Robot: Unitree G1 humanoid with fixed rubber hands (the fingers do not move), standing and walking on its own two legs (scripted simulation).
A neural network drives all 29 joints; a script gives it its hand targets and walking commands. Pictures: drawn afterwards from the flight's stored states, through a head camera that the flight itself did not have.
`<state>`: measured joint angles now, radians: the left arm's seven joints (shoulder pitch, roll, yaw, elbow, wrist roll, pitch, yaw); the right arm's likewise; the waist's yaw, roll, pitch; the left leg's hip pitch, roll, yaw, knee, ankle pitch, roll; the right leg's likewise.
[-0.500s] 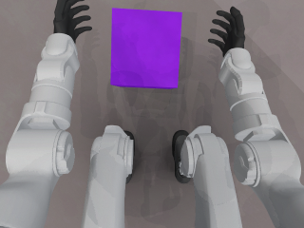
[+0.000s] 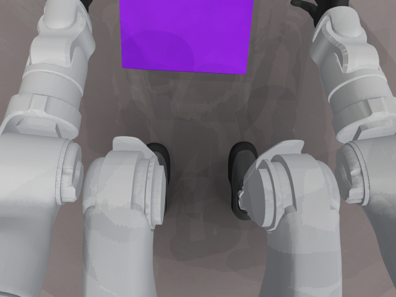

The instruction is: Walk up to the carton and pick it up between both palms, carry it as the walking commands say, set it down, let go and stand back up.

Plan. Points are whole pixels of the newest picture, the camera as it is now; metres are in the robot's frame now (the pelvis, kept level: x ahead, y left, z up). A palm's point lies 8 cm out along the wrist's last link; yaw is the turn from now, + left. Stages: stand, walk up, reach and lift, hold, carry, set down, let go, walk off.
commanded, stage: reach and lift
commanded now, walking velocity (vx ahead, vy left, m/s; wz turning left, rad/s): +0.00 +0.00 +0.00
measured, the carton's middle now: (186, 10) +0.52 +0.04 -0.27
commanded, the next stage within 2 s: none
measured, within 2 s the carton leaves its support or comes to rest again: leaves its support in 1.60 s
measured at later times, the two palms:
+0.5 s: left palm out of the picture +0.51 +0.20 -0.20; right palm (321, 2) +0.53 -0.15 -0.19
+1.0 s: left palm out of the picture +0.52 +0.18 -0.20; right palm out of the picture +0.53 -0.10 -0.19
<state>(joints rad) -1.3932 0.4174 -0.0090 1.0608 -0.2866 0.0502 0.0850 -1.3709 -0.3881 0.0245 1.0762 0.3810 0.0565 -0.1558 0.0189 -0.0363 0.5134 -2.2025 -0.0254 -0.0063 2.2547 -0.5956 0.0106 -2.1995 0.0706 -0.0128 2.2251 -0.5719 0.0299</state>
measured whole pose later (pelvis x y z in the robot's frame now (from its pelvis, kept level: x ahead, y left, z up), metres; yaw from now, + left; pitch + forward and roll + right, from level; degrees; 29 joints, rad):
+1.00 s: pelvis +0.01 +0.00 +0.00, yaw +1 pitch +38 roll -1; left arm -1.43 0.34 -0.07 1.26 -0.30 -0.05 0.12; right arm -1.49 -0.20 -0.06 1.31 0.25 -0.06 -0.19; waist 0.00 -0.02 0.33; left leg -2.32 0.00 0.02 2.23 -0.58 0.03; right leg -2.31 0.03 -0.01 2.22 -0.57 0.01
